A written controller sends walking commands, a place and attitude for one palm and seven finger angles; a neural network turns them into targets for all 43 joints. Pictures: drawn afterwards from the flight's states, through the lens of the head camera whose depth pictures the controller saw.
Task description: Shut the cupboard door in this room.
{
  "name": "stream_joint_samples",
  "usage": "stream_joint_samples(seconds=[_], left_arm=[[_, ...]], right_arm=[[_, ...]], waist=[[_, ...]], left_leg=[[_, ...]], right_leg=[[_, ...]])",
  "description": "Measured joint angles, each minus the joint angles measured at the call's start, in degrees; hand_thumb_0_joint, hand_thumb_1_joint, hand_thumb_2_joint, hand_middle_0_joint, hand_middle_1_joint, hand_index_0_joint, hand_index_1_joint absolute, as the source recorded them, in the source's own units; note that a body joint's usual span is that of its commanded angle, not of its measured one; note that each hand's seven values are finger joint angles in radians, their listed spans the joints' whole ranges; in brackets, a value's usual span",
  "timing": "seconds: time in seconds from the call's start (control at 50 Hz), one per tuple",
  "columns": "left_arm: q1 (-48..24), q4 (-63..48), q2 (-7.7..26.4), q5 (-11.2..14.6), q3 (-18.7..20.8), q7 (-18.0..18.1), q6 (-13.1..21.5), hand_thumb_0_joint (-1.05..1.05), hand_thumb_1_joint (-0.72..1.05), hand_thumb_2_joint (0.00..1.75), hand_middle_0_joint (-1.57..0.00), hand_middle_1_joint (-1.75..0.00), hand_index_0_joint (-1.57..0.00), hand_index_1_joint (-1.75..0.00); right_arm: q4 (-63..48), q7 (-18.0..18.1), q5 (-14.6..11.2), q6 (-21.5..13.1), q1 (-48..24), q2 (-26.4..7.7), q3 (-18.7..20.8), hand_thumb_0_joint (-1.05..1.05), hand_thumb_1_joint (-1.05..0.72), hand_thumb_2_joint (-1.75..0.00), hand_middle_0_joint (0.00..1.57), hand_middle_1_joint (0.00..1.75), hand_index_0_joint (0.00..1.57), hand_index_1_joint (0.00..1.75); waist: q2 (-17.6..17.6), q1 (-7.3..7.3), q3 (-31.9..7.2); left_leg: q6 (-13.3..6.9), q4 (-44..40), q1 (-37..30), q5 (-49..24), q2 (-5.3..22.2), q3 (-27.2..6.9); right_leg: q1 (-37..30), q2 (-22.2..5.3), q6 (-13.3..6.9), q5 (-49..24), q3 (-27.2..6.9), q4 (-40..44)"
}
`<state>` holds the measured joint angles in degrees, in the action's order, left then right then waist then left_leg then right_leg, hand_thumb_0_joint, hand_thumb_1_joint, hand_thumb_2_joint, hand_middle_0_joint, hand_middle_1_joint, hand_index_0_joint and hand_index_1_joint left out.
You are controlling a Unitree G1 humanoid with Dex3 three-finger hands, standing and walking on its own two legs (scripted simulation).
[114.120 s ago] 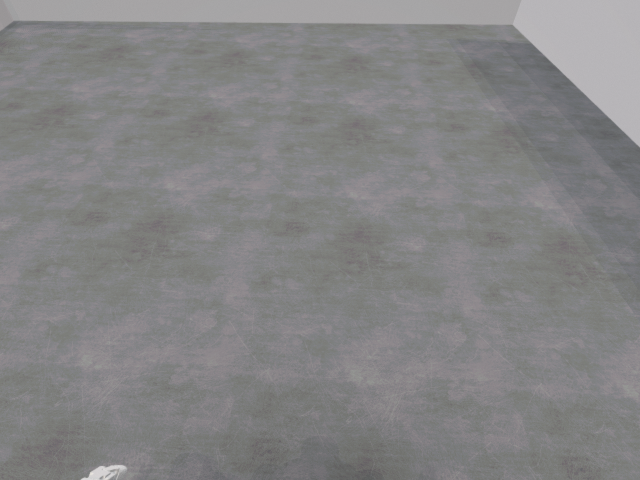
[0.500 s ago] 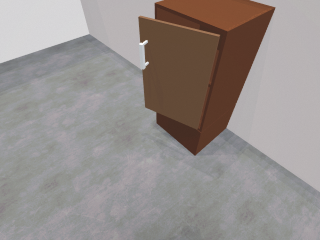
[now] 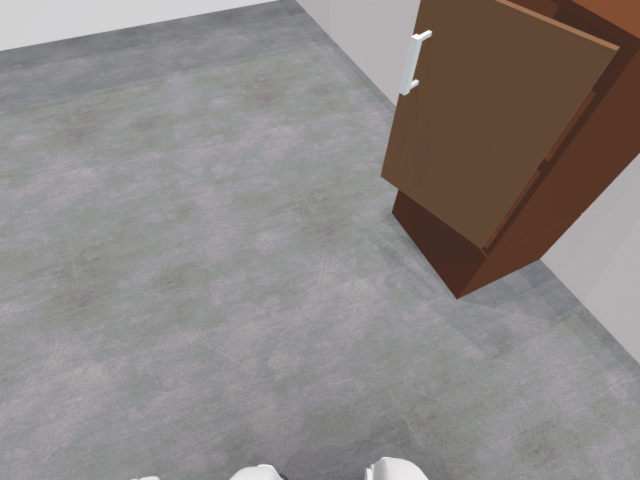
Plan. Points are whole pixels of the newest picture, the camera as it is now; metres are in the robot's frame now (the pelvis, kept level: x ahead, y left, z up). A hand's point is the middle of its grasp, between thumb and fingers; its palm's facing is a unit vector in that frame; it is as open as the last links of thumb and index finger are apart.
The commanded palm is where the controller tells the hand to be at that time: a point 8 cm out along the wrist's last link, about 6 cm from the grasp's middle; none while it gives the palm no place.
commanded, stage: walk to a spot facing it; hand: left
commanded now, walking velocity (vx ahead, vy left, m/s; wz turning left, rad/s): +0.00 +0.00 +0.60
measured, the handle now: (415, 63) +0.97 -0.19 -0.03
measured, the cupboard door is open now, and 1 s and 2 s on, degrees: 17 17 17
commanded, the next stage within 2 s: turn to face it in 1.36 s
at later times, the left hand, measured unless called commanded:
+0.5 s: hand out of the picture -0.02 +0.18 -0.16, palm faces +0.37 -0.90 -0.24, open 7.4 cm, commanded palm none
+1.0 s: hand out of the picture +0.10 +0.22 -0.14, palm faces +0.58 -0.77 -0.27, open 7.3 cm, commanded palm none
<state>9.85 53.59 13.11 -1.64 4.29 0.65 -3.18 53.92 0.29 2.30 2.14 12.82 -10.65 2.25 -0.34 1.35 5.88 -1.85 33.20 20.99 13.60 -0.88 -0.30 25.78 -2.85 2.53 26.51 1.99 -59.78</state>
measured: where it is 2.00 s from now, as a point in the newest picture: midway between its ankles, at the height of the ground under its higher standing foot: (243, 415)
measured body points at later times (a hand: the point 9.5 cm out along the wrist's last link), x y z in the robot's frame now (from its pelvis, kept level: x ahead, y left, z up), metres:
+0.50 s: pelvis +0.00 -0.03 +0.00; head +0.05 -0.01 +0.45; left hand -0.03 +0.23 -0.14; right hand +0.18 -0.24 -0.13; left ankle -0.04 +0.09 -0.71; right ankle +0.00 -0.16 -0.73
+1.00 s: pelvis +0.15 +0.01 +0.00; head +0.19 +0.01 +0.45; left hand +0.07 +0.26 -0.12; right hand +0.30 -0.19 -0.17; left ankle +0.00 +0.08 -0.64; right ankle +0.23 -0.05 -0.73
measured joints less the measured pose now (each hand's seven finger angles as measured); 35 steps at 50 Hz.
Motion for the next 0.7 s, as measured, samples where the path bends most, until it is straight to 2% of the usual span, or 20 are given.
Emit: stream_joint_samples(seconds=[0.1, 0.18, 0.2, 0.24, 0.26, 0.3, 0.34, 0.38, 0.44, 0.5, 0.54, 0.56, 0.6, 0.62, 0.66, 0.7], left_arm=[[-1.98, -2.77, 0.32, 0.21, -0.14, -0.02, 0.72, 0.00, 0.91, 0.90, -0.20, -0.30, -0.20, -0.30], [-2.42, -4.61, 0.37, 0.33, -0.53, 0.01, 1.50, 0.00, 0.91, 0.90, -0.20, -0.30, -0.20, -0.30], [-1.90, -5.25, 0.71, 0.11, -0.61, 0.05, 2.00, 0.00, 0.91, 0.90, -0.20, -0.30, -0.20, -0.30], [-1.73, -5.06, -0.15, -0.27, -0.92, 0.35, 2.24, 0.00, 0.91, 0.90, -0.20, -0.30, -0.20, -0.30], [-1.33, -4.91, -0.62, -0.30, -1.11, 0.45, 2.19, 0.00, 0.91, 0.90, -0.20, -0.30, -0.20, -0.30], [-0.30, -4.44, -1.25, -0.31, -1.29, 0.64, 2.13, 0.00, 0.91, 0.90, -0.20, -0.30, -0.20, -0.30], [0.50, -3.88, -1.48, -0.40, -1.43, 0.74, 2.13, 0.00, 0.91, 0.90, -0.20, -0.30, -0.20, -0.30], [1.20, -3.49, -1.57, -0.42, -1.55, 0.58, 2.37, 0.00, 0.91, 0.90, -0.20, -0.30, -0.21, -0.30], [2.41, -3.00, -1.52, -0.53, -1.55, 0.00, 3.08, 0.00, 0.90, 0.90, -0.20, -0.30, -0.21, -0.30], [4.15, -2.21, -0.80, -0.61, -1.15, -0.69, 3.57, 0.00, 0.90, 0.90, -0.20, -0.30, -0.21, -0.30], [6.02, -1.64, -0.04, -0.30, -0.71, -1.18, 3.44, 0.00, 0.90, 0.90, -0.20, -0.30, -0.21, -0.30], [6.62, -1.22, 0.32, -0.13, -0.40, -1.46, 3.01, 0.00, 0.90, 0.90, -0.20, -0.30, -0.21, -0.30], [6.88, 0.03, 1.39, -0.37, -0.06, -1.61, 1.56, 0.00, 0.90, 0.90, -0.20, -0.30, -0.21, -0.30], [6.79, 0.60, 1.79, -0.44, 0.13, -1.61, 1.10, 0.00, 0.91, 0.90, -0.20, -0.30, -0.21, -0.30], [6.17, 0.99, 2.25, -0.49, 0.46, -1.89, 0.84, 0.01, 0.91, 0.90, -0.20, -0.30, -0.20, -0.30], [5.25, 0.42, 2.31, -0.46, 0.54, -2.35, 1.20, 0.01, 0.91, 0.90, -0.20, -0.30, -0.20, -0.30]], right_arm=[[-0.45, -0.08, 0.05, 0.49, 0.11, -1.24, 0.53, 0.00, -0.90, -0.89, 0.21, 0.30, 0.20, 0.30], [-1.06, -0.35, -0.22, 1.52, 0.24, -2.40, 1.52, 0.00, -0.90, -0.89, 0.21, 0.30, 0.20, 0.30], [-1.32, -0.49, -0.49, 1.80, 0.40, -2.50, 1.81, 0.00, -0.90, -0.89, 0.21, 0.30, 0.20, 0.30], [-1.20, -0.71, -0.49, 2.35, -0.49, -3.68, 2.72, 0.00, -0.90, -0.89, 0.21, 0.30, 0.20, 0.30], [-1.18, -0.85, -0.38, 2.58, -0.87, -4.22, 3.08, 0.01, -0.90, -0.89, 0.20, 0.30, 0.20, 0.30], [-1.36, -1.21, -0.41, 2.72, -1.51, -4.81, 3.40, 0.01, -0.91, -0.89, 0.20, 0.30, 0.20, 0.30], [-1.84, -1.55, -0.63, 2.65, -1.93, -4.76, 3.32, 0.01, -0.91, -0.90, 0.20, 0.30, 0.20, 0.30], [-2.24, -1.85, -0.74, 2.66, -2.13, -4.43, 2.99, 0.01, -0.91, -0.90, 0.20, 0.30, 0.20, 0.30], [-2.33, -2.35, -0.81, 2.66, -2.64, -3.88, 2.37, 0.01, -0.91, -0.90, 0.20, 0.30, 0.19, 0.30], [-2.53, -2.73, -0.84, 2.07, -3.33, -3.26, 1.70, 0.01, -0.91, -0.90, 0.20, 0.30, 0.19, 0.30], [-3.39, -2.88, -0.75, 0.99, -3.40, -3.28, 1.18, 0.01, -0.91, -0.90, 0.20, 0.30, 0.19, 0.30], [-3.90, -2.81, -0.50, 0.13, -3.56, -3.40, 1.10, 0.01, -0.91, -0.90, 0.20, 0.30, 0.19, 0.30], [-4.25, -2.30, -0.23, -1.44, -3.68, -2.91, 0.69, 0.01, -0.91, -0.90, 0.20, 0.30, 0.20, 0.30], [-4.42, -1.97, -0.18, -1.98, -3.11, -2.61, 0.39, 0.00, -0.91, -0.90, 0.20, 0.30, 0.20, 0.30], [-4.37, -1.32, -0.12, -2.60, -1.53, -2.04, -0.03, 0.00, -0.91, -0.90, 0.20, 0.30, 0.20, 0.30], [-3.54, -0.92, -0.16, -2.85, 0.04, -1.68, -0.40, 0.00, -0.91, -0.89, 0.20, 0.30, 0.20, 0.30]], waist=[[1.96, 0.39, -0.59], [2.79, 0.60, -1.61], [2.01, 0.27, -2.28], [3.19, 0.18, -1.72], [3.56, 0.25, -1.49], [3.45, 0.46, -1.10], [2.50, 0.88, -0.64], [1.36, 0.90, -0.34], [-0.05, 0.07, -0.16], [-1.59, -1.22, -0.36], [-2.22, -1.79, -1.16], [-2.15, -1.73, -1.35], [-2.65, -1.92, -1.08], [-2.68, -1.90, -1.23], [-2.42, -1.74, -1.47], [-1.81, -1.66, -1.45]], left_leg=[[0.65, -4.23, -0.15, -3.44, -0.73, -4.05], [2.10, -3.18, 1.42, -3.82, -1.98, -7.36], [2.42, -1.04, 2.79, -1.71, -2.93, -7.38], [3.12, 10.22, 6.63, 7.84, -3.26, -6.88], [3.35, 16.97, 8.48, 10.17, -3.22, -5.87], [4.10, 27.15, 10.71, 11.01, -2.29, -3.33], [4.87, 29.76, 10.43, 11.10, -0.83, -1.01], [5.21, 26.70, 8.39, 11.33, 0.60, 0.84], [4.87, 18.79, 4.33, 12.22, 2.05, 2.77], [3.88, 9.63, -0.23, 12.52, 2.44, 4.56], [2.62, 0.83, -4.32, 9.60, 2.13, 5.14], [1.83, 0.11, -3.85, 3.92, 1.88, 4.61], [0.94, 2.78, -3.18, 3.77, 1.31, 4.19], [0.81, 2.63, -3.63, 4.74, 1.13, 3.82], [0.86, 0.24, -5.31, 5.14, 0.72, 2.76], [1.05, -2.98, -7.36, 4.02, 0.39, 1.54]], right_leg=[[-1.45, 1.38, 0.35, -1.09, -1.60, 9.27], [-7.49, 2.53, -0.27, -5.42, -1.52, 23.67], [-9.09, 1.93, -1.34, -6.79, -2.05, 28.32], [-9.10, 1.78, -2.53, -8.47, -0.49, 27.43], [-9.59, 1.44, -2.73, -8.47, 0.35, 27.32], [-10.96, 0.56, -2.78, -8.45, 1.64, 28.07], [-12.28, -0.67, -2.70, -8.41, 3.02, 28.84], [-13.42, -1.94, -2.54, -8.16, 4.64, 29.34], [-14.75, -3.55, -1.99, -7.36, 7.30, 29.47], [-15.30, -5.31, -1.03, -5.70, 9.68, 28.04], [-14.37, -6.63, -0.04, -3.33, 10.79, 24.58], [-12.49, -6.79, 0.37, -0.40, 10.17, 19.52], [-7.42, -5.61, 0.18, 3.62, 5.83, 7.35], [-5.02, -4.82, 0.05, 3.41, 4.32, 2.95], [-0.89, -3.88, 0.10, -0.01, 2.53, -1.64], [2.03, -3.51, 0.35, -3.55, 1.53, -1.33]])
